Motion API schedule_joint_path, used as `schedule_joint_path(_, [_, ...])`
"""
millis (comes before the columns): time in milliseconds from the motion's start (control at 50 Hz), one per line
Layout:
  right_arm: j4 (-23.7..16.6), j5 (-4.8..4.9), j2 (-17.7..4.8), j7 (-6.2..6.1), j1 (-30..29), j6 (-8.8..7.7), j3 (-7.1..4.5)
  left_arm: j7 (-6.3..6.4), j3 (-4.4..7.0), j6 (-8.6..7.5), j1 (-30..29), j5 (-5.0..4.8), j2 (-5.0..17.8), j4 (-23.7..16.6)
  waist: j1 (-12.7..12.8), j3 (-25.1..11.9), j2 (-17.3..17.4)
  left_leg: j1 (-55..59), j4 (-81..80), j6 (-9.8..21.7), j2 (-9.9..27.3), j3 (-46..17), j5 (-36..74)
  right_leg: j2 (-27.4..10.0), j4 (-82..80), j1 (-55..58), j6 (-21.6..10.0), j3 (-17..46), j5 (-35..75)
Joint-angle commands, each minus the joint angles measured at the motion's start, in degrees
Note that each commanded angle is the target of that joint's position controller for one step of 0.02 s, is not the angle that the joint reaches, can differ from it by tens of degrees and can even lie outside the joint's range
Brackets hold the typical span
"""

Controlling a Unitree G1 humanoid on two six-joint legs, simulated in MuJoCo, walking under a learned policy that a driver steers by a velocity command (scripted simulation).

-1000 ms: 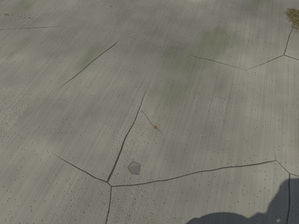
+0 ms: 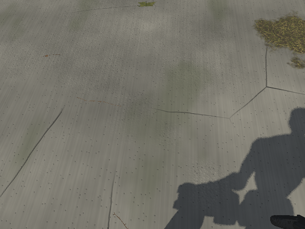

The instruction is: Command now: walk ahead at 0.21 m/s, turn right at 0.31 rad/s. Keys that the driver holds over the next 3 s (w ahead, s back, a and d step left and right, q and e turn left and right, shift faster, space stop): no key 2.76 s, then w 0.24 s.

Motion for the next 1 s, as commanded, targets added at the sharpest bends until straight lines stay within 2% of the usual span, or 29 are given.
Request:
schedule_joint_path(20, [-3.43, -0.05, -4.92, 0.65, -0.63, -0.77, -1.46, 0.7, 1.77, 0.21, 1.98, 0.24, 7.43, -2.26, -0.14, -7.58, -7.69, 11.55, -5.24, 1.32, -3.39, 2.61, 4.0, -12.87, 1.22, 0.23, -5.63, 7.15, 27.5])
schedule_joint_path(60, [-2.77, -0.72, -5.81, 0.83, 2.29, -1.4, -2.11, 0.76, 1.41, 0.23, 0.0, 0.57, 6.54, -2.57, -2.55, -7.7, -7.79, 14.55, -9.68, 3.81, -2.99, 2.6, 4.86, -13.29, 6.56, 2.44, -4.15, 9.13, 27.11])
schedule_joint_path(80, [-2.32, -1.43, -6.35, 0.68, 4.41, -1.9, -2.31, 0.69, 1.03, 0.06, -0.48, 0.75, 5.29, -2.89, -3.77, -8.52, -6.74, 19.61, -12.93, 5.33, -1.52, 2.48, 13.18, -10.76, 10.87, 1.81, -2.41, 8.39, 25.96])
schedule_joint_path(100, [-2.98, -2.63, -9.37, 0.31, 6.44, -2.25, -2.66, 0.53, 0.23, -0.49, 1.76, 1.79, 3.02, -3.87, -2.99, -13.55, -0.7, 30.89, -9.19, 8.96, 6.74, -4.37, 34.75, -6.64, 19.9, -3.25, 0.13, 6.34, 14.69])
schedule_joint_path(120, [-2.44, -3.16, -9.13, 0.13, 8.86, -1.36, -2.54, 0.37, -0.48, -0.82, 10.3, 1.11, 1.78, -2.16, -1.77, -20.34, 10.98, 44.38, -6.95, 20.08, 18.4, -17.21, 47.71, -1.49, 34.13, -13.58, 4.2, 2.96, -13.65])
schedule_joint_path(140, [-1.25, -1.22, -5.02, 0.41, 11.2, -0.52, -1.63, 0.0, -0.22, -0.4, 10.58, 0.83, 5.13, -1.6, -2.83, -23.35, 11.59, 44.65, -9.16, 23.01, 21.47, -24.92, 37.91, -3.18, 40.27, -17.14, 6.12, 3.2, -26.95])
schedule_joint_path(160, [-1.42, -0.13, -4.11, 0.66, 9.63, 0.14, -1.18, 0.05, 0.63, 0.69, 6.67, 0.35, 7.74, -1.92, -3.73, -19.2, 6.36, 40.52, -10.86, 21.03, 18.91, -23.75, 23.6, -5.05, 43.59, -18.86, 7.39, 3.6, -25.43])
schedule_joint_path(180, [-1.5, -0.25, -3.95, 0.76, 7.4, 0.92, -0.93, 0.41, 0.76, 2.06, 3.04, 0.27, 7.49, -2.04, -3.8, -15.44, 3.3, 35.84, -12.75, 18.58, 16.24, -20.84, 12.59, -6.22, 44.38, -19.67, 8.34, 2.09, -22.89])
schedule_joint_path(200, [-1.73, -0.36, -3.44, 0.89, 4.03, 1.56, -0.47, 0.63, 0.78, 3.32, 1.61, 0.5, 6.86, -2.26, -2.8, -11.27, 2.67, 29.63, -15.19, 16.93, 14.27, -17.91, 3.64, -7.67, 40.81, -19.05, 8.78, 1.13, -21.12])
schedule_joint_path(220, [-1.86, -0.61, -3.99, 0.88, 1.41, 2.18, -0.52, 0.78, 0.65, 4.2, 1.1, 0.57, 5.91, -2.26, -1.73, -8.57, 4.56, 24.07, -17.51, 15.11, 11.78, -14.85, -3.26, -8.92, 34.73, -15.96, 8.83, -0.2, -19.06])
schedule_joint_path(240, [-1.82, -0.87, -4.73, 0.83, -0.26, 2.81, -0.84, 0.89, 0.18, 4.53, 1.56, 0.61, 4.24, -1.72, -1.18, -6.87, 6.35, 19.32, -19.0, 13.85, 8.82, -10.94, -6.06, -8.47, 28.65, -11.57, 8.9, -2.55, -17.38])
schedule_joint_path(280, [-1.17, -0.92, -4.97, 0.47, 0.34, 3.44, -1.08, 0.91, -0.29, 4.11, 2.59, 1.03, 2.42, -0.33, -1.55, -7.89, 8.03, 18.03, -19.0, 13.86, 6.81, -7.35, -6.48, -7.7, 20.4, -5.64, 8.47, -4.71, -12.45])
schedule_joint_path(320, [-0.53, -0.17, -4.58, 0.14, 0.69, 3.71, -0.93, 0.65, -0.14, 3.7, 4.01, 1.2, 2.34, 1.17, -0.84, -9.5, 7.03, 18.08, -17.86, 13.66, 6.65, -6.17, -10.83, -7.29, 11.46, -0.34, 7.16, -6.01, -2.22])
schedule_joint_path(340, [-0.15, 0.19, -4.04, 0.03, 0.99, 3.79, -0.71, 0.48, -0.15, 3.6, 4.06, 1.52, 2.18, 1.6, -0.58, -9.24, 6.49, 16.83, -17.7, 12.53, 6.08, -5.57, -15.53, -6.93, 7.12, 2.29, 6.13, -6.7, 1.74])
schedule_joint_path(360, [0.62, 0.21, -2.93, 0.06, 2.43, 3.67, -0.28, 0.42, -0.19, 3.51, 2.61, 2.35, 2.75, 1.03, -0.98, -8.36, 5.05, 14.91, -17.74, 10.01, 5.07, -5.06, -21.56, -8.17, 4.91, 3.9, 4.89, -5.26, 3.99])
schedule_joint_path(380, [1.08, -0.25, -2.32, 0.19, 3.1, 3.48, 0.0, 0.58, -0.05, 3.4, 0.78, 2.96, 4.63, -0.21, -1.93, -6.47, 2.21, 12.91, -16.09, 7.37, 3.53, -3.75, -26.58, -11.95, 3.05, 3.29, 3.04, -1.05, 3.34])
schedule_joint_path(400, [0.78, -0.52, -2.7, 0.37, 3.99, 3.35, -0.32, 0.66, 0.69, 3.33, -0.31, 2.35, 7.18, 0.5, -4.44, -3.69, -4.26, 15.14, -14.94, 5.25, -0.32, 0.61, -25.79, -12.22, 3.12, -3.99, 0.98, -0.1, -6.68])
schedule_joint_path(420, [0.96, -0.88, -2.84, 0.28, 2.25, 3.22, -0.3, 0.53, 0.22, 2.82, -1.15, 2.15, 4.76, 0.49, -3.45, -2.42, -5.14, 19.47, -12.05, 4.16, -1.21, 1.93, -21.57, -11.48, 1.1, -9.04, 0.86, -0.15, -12.82])
schedule_joint_path(440, [1.06, -0.6, -2.32, 0.17, 2.07, 3.14, -0.32, 0.56, -0.26, 2.2, -1.68, 2.4, 3.36, 0.75, -3.83, -2.03, -5.97, 21.76, -10.48, 4.41, -1.23, 2.18, -18.21, -11.45, -0.05, -10.99, 1.69, -0.08, -13.11])
schedule_joint_path(460, [1.67, -0.35, -1.84, -0.08, 2.67, 3.2, -0.29, 0.59, -0.32, 1.59, -2.2, 2.42, 3.3, 0.83, -4.15, -1.86, -6.23, 22.87, -9.51, 4.99, -0.97, 2.11, -15.59, -11.19, -0.06, -11.35, 2.57, -0.4, -10.59])
schedule_joint_path(520, [2.93, -0.19, -1.87, -0.35, 4.16, 3.27, -0.48, 0.64, -0.41, 0.19, -0.68, 1.79, 3.17, 1.67, -3.82, -2.85, -4.93, 23.55, -7.88, 5.89, -0.98, 2.24, -8.14, -10.73, 2.07, -8.8, 3.57, -1.16, -2.71])
schedule_joint_path(660, [5.67, 0.3, -2.02, -0.58, 4.27, 3.9, -0.88, 0.91, -0.56, 0.22, 1.31, 1.35, 2.8, 3.47, -3.14, -3.98, -2.26, 25.5, -6.2, 5.75, -0.71, 2.18, 0.33, -9.82, 4.07, -6.2, 3.6, -2.28, 4.8])
schedule_joint_path(820, [9.61, 0.59, -2.42, -1.42, 3.8, 4.86, -1.28, 1.01, -0.69, 0.31, 1.39, 1.24, 1.97, 6.13, -3.24, -3.66, -1.82, 26.91, -6.18, 5.45, -0.49, 1.98, 1.95, -9.16, 3.53, -4.92, 3.71, -3.22, 7.43])
schedule_joint_path(1000, [14.36, 0.7, -2.34, -2.04, 3.13, 5.59, -1.46, 1.14, -0.9, 0.22, 1.75, 1.27, 1.33, 9.93, -3.39, -2.25, -2.08, 27.65, -7.56, 5.04, -0.68, 2.15, -0.19, -8.65, 1.53, -4.59, 3.83, -4.05, 5.6])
